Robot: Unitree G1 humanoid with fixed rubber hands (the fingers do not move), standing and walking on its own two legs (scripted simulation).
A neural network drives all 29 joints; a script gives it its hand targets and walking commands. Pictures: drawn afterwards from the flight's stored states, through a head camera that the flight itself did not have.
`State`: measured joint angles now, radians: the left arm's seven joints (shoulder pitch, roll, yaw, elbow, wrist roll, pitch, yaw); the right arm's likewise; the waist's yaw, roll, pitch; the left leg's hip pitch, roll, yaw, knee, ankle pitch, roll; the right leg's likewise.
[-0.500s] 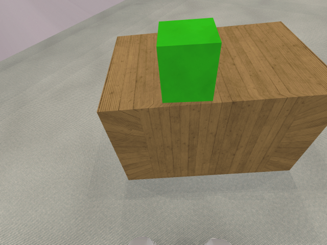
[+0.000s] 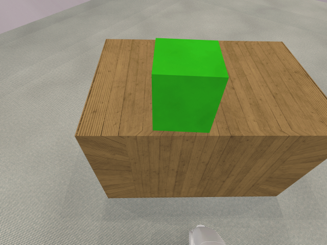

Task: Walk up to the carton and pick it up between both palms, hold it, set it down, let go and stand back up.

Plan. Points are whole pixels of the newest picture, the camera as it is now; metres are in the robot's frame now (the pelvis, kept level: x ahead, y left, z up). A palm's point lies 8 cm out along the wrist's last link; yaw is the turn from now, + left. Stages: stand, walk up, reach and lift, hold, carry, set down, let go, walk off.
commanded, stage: walk up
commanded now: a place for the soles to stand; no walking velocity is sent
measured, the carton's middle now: (183, 87) +0.61 -0.06 +0.02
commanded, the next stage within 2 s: none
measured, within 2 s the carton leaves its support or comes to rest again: neither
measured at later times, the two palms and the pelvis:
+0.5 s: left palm (101, 240) +0.17 +0.18 -0.12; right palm out of the picture +0.10 -0.26 -0.13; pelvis +0.07 -0.03 +0.01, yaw +1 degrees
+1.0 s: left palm out of the picture +0.09 +0.21 -0.13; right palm out of the picture +0.12 -0.26 -0.12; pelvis +0.08 -0.03 +0.02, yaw +1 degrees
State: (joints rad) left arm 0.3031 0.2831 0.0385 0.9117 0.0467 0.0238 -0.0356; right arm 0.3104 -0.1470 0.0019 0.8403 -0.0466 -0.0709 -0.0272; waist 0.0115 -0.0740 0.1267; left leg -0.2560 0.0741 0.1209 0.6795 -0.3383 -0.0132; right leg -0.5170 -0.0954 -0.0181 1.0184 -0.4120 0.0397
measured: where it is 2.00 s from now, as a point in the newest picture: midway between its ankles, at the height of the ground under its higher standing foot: outside the picture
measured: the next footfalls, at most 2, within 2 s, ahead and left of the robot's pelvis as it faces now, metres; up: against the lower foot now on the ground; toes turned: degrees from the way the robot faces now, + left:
right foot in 0.08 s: +0.18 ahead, -0.17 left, +0.00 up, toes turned -5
right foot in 1.44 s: +0.24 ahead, -0.12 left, +0.00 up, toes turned -2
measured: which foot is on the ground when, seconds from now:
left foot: down 0.00-1.00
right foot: up 0.00-0.06, down 0.08-1.00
